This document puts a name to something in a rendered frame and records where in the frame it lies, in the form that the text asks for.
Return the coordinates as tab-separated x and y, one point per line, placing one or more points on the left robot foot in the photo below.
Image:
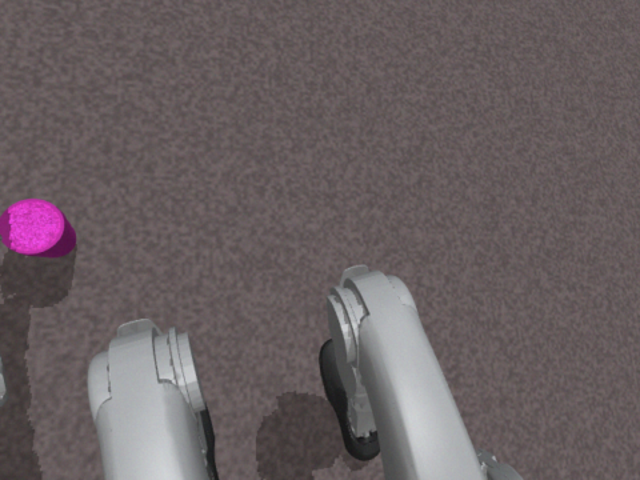
210	440

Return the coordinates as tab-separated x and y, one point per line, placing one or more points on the right robot hand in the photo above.
493	470

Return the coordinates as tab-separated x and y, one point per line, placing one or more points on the cup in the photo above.
35	227

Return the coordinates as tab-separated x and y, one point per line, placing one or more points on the right robot foot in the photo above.
360	448

